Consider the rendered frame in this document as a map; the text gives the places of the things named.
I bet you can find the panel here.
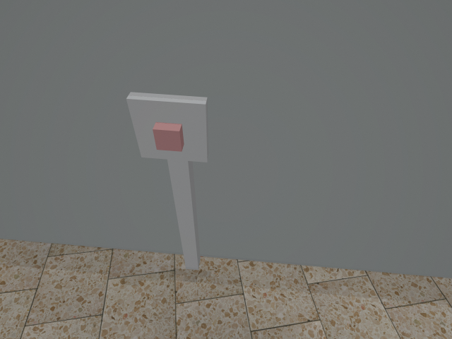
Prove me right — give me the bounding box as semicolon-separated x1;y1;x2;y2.
126;92;208;270

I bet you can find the button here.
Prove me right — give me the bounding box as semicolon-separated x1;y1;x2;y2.
153;122;184;152

